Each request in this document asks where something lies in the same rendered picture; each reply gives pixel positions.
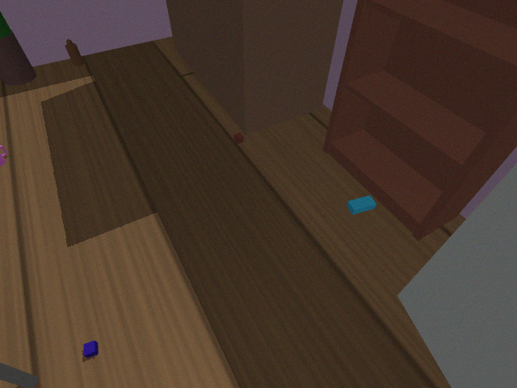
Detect bookshelf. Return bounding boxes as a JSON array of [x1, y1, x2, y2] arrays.
[[323, 0, 517, 240]]

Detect potted plant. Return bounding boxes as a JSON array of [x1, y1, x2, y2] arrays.
[[0, 11, 36, 86]]

